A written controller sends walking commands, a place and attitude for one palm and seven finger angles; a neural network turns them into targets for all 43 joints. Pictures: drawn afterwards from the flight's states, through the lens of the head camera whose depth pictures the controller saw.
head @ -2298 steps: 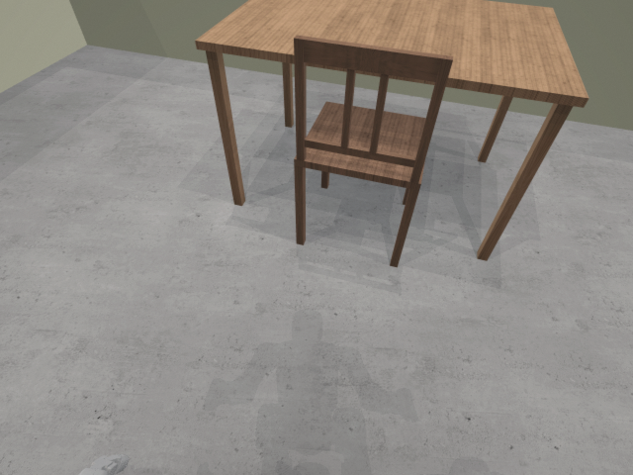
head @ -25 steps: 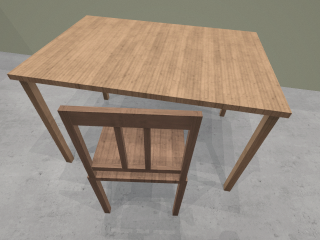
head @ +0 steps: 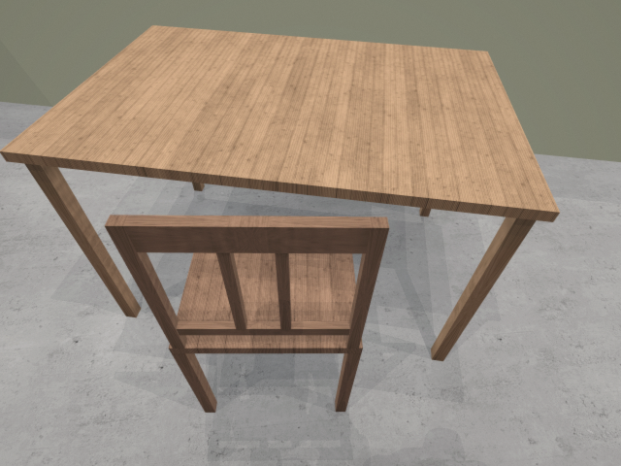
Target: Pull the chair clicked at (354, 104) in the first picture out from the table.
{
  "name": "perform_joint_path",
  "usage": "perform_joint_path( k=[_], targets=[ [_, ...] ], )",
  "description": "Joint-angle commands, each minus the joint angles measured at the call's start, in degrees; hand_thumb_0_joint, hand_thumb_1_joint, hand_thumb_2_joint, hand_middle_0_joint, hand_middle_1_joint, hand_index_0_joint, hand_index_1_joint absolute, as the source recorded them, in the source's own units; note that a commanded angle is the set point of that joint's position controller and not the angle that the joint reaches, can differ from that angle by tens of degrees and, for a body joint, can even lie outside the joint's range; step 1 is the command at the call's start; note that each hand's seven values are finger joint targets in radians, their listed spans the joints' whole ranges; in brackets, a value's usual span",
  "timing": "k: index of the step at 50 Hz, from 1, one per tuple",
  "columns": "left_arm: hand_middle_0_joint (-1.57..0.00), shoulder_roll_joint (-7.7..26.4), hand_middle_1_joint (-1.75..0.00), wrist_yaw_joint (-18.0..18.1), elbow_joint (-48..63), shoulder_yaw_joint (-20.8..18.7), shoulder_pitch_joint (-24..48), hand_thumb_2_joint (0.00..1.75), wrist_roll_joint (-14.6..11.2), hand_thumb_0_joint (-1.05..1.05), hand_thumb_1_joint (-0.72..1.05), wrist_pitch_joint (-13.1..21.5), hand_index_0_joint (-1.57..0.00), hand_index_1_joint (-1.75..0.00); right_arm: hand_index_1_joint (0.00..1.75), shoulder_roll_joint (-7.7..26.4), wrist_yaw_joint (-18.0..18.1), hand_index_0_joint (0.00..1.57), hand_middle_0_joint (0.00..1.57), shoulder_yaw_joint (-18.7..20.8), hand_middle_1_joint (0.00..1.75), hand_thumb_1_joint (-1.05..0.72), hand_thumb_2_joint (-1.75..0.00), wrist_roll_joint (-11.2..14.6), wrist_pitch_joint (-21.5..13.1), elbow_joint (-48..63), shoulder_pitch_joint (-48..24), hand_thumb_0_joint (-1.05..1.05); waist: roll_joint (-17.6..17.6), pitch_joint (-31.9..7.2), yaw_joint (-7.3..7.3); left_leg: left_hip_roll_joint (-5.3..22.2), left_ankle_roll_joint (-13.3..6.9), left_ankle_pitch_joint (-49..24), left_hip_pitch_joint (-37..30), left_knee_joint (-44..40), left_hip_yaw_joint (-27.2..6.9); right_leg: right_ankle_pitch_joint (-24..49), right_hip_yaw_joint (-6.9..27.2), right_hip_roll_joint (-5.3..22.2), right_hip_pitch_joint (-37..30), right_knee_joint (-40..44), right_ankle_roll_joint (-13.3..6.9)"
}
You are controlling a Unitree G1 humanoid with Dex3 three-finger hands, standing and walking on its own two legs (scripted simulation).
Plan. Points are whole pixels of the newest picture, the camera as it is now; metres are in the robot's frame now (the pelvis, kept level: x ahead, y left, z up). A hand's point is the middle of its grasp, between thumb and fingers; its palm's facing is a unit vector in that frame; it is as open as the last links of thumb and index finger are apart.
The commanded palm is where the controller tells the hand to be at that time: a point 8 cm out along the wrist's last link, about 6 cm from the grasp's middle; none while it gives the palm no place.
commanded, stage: look again from close up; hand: left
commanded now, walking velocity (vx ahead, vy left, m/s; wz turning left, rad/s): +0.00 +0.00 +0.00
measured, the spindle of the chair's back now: (234, 291) +0.44 +0.16 -0.12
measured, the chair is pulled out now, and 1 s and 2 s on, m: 0.10 0.10 0.10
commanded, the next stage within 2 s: none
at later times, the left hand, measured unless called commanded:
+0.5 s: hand out of the picture +0.01 +0.16 -0.17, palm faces +0.03 -0.98 -0.18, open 7.3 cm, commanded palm none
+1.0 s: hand out of the picture +0.01 +0.16 -0.17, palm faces +0.03 -0.98 -0.17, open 7.3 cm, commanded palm none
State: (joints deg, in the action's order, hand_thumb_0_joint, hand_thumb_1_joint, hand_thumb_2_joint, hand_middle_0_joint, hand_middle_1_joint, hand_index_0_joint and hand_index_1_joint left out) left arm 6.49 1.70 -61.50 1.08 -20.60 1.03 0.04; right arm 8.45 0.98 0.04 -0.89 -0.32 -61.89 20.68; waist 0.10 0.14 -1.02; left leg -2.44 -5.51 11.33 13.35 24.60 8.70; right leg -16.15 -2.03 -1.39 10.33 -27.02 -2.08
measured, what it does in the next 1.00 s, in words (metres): stands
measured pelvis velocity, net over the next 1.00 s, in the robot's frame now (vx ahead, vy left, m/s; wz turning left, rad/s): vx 0.03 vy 0.00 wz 0.01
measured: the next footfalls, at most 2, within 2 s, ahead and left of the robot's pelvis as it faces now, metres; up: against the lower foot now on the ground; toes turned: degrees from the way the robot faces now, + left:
none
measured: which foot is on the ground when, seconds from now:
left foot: down 0.00-1.00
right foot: down 0.00-1.00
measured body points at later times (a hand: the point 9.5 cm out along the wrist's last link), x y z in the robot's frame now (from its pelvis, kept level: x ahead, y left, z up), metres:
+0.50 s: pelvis +0.02 +0.00 +0.00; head +0.03 +0.00 +0.45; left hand +0.01 +0.21 -0.16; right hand +0.02 -0.22 -0.16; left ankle +0.03 +0.06 -0.74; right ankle -0.02 -0.10 -0.74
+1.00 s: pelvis +0.03 +0.00 +0.00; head +0.03 +0.01 +0.45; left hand +0.01 +0.21 -0.16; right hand +0.02 -0.21 -0.16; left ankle +0.03 +0.06 -0.74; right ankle -0.02 -0.10 -0.74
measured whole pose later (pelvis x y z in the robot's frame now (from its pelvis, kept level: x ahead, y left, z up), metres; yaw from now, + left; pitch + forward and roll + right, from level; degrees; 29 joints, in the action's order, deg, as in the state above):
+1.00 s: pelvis +0.03 +0.00 +0.00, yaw +1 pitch -1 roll +0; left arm 7.3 2.9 -63.5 1.5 -18.7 0.8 1.1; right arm 7.7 1.5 -0.8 -0.5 -1.6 -66.1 16.7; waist 0.5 1.0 -0.1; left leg -3.8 -5.6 10.9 8.3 19.7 7.8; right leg -16.0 -2.5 -0.6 5.0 -22.0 -1.5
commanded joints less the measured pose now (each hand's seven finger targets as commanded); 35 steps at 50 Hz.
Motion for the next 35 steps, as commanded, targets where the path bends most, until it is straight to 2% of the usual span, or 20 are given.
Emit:
perform_joint_path(
  k=[1, 5, 8, 14, 18, 21, 26, 28, 31, 32, 35],
  targets=[
    [-0.2, 5.4, -0.3, 0.8, 1.0, -0.7, -3.1, 0.9, -0.3, 0.0, 0.9, 1.7, -0.2, -0.3, 0.3, 5.5, 0.6, 0.2, 0.2, 0.8, 0.3, -0.9, -0.9, 0.5, -2.2, 1.7, 0.2, 0.0, -2.7, 2.3, 1.23, 10.2, 1.9, 1.3, -2.8, -10.0, -14.3, 5.4, 5.6, 5.9, 3.0, 5.5, -1.0],
    [-0.2, 4.8, -0.3, 1.1, -0.2, -0.5, -2.2, 0.9, -0.4, 0.0, 0.9, 1.9, -0.2, -0.3, 0.3, 4.7, 0.8, 0.2, 0.2, 0.5, 0.3, -0.9, -0.9, 0.6, -2.3, -0.1, 1.3, 0.0, 0.9, 2.7, 0.75, 9.5, 2.2, -4.3, -4.8, -8.4, -12.8, 7.2, 6.2, 6.7, 3.1, 6.8, -0.9],
    [-0.2, 4.7, -0.3, 1.2, -0.4, -0.5, -2.0, 0.9, -0.4, 0.0, 0.9, 1.9, -0.2, -0.3, 0.3, 4.4, 0.8, 0.2, 0.2, 0.5, 0.3, -0.9, -0.9, 0.6, -2.3, -0.8, 1.1, 0.0, 1.0, 2.5, 0.74, 9.4, 2.1, -6.7, -6.1, -7.8, -12.1, 8.5, 6.4, 7.1, 3.0, 7.3, -0.9],
    [-0.2, 4.8, -0.3, 1.4, -0.6, -0.5, -1.9, 0.9, -0.3, 0.0, 0.9, 1.9, -0.2, -0.3, 0.3, 4.3, 0.7, 0.2, 0.2, 0.5, 0.3, -0.9, -0.9, 0.6, -2.0, -1.7, 0.2, 0.0, 2.3, 4.1, 0.71, 9.2, 2.2, -6.5, -6.5, -8.1, -12.3, 7.9, 6.6, 7.3, 3.6, 8.0, -0.7],
    [-0.2, 5.2, -0.3, 1.4, -0.6, -0.4, -1.8, 0.9, -0.4, 0.0, 0.9, 1.9, -0.2, -0.3, 0.3, 4.6, 0.8, 0.2, 0.2, 0.4, 0.3, -0.9, -0.9, 0.6, -2.1, -2.0, -0.4, 0.0, 1.3, 4.0, 0.78, 9.1, 2.2, -8.7, -7.1, -7.8, -12.1, 9.1, 6.9, 7.5, 3.2, 8.1, -0.7],
    [-0.2, 5.5, -0.3, 1.5, -0.7, -0.4, -2.0, 0.9, -0.4, 0.0, 0.9, 2.0, -0.2, -0.3, 0.3, 4.7, 0.8, 0.2, 0.2, 0.4, 0.3, -0.9, -0.9, 0.6, -2.2, -2.1, -0.4, 0.0, 0.9, 2.5, 0.77, 9.1, 2.1, -11.4, -8.6, -7.5, -12.1, 10.4, 6.7, 7.6, 2.3, 8.1, -0.6],
    [-0.2, 5.9, -0.3, 1.5, -0.7, -0.4, -2.0, 0.9, -0.4, 0.0, 0.9, 1.9, -0.2, -0.3, 0.3, 5.0, 0.8, 0.2, 0.2, 0.3, 0.3, -0.9, -0.9, 0.6, -2.2, -2.0, -0.9, 0.0, -0.5, 2.7, 0.82, 9.2, 2.2, -11.9, -9.2, -7.4, -12.0, 10.2, 6.5, 7.8, 2.1, 8.6, -0.6],
    [-0.2, 5.9, -0.3, 1.5, -0.6, -0.4, -2.1, 0.9, -0.4, 0.0, 0.9, 1.9, -0.2, -0.3, 0.3, 5.1, 0.8, 0.2, 0.2, 0.3, 0.3, -0.9, -0.9, 0.6, -2.0, -2.1, -1.5, 0.0, 0.1, 3.7, 0.95, 9.2, 2.2, -10.3, -8.4, -7.5, -11.9, 9.6, 6.6, 7.9, 2.4, 9.1, -0.5],
    [-0.2, 5.9, -0.3, 1.5, -0.7, -0.3, -2.1, 0.9, -0.4, 0.0, 0.9, 1.9, -0.2, -0.3, 0.3, 5.2, 0.9, 0.2, 0.2, 0.3, 0.3, -0.9, -0.9, 0.6, -2.1, -2.1, -1.3, 0.0, 0.3, 3.2, 0.78, 9.2, 2.2, -10.8, -9.4, -7.7, -12.3, 9.6, 6.6, 7.8, 2.3, 9.1, -0.6],
    [-0.2, 6.0, -0.3, 1.4, -0.7, -0.2, -1.9, 0.9, -0.4, 0.0, 0.9, 1.8, -0.2, -0.3, 0.3, 5.1, 0.8, 0.2, 0.2, 0.3, 0.3, -0.9, -0.9, 0.7, -2.0, -2.1, -1.6, 0.0, 0.7, 4.4, 0.95, 9.2, 2.1, -9.9, -8.5, -7.8, -12.1, 9.0, 6.5, 7.7, 2.7, 9.5, -0.5],
    [-0.2, 5.9, -0.3, 1.4, -0.7, -0.3, -2.3, 0.9, -0.4, 0.0, 0.9, 1.8, -0.2, -0.3, 0.3, 5.3, 0.8, 0.2, 0.2, 0.2, 0.3, -0.9, -0.9, 0.6, -2.1, -2.1, -1.3, 0.0, 0.4, 3.6, 0.85, 9.2, 2.2, -10.2, -9.3, -8.0, -12.4, 8.9, 6.5, 7.8, 2.5, 9.3, -0.5]
  ],
)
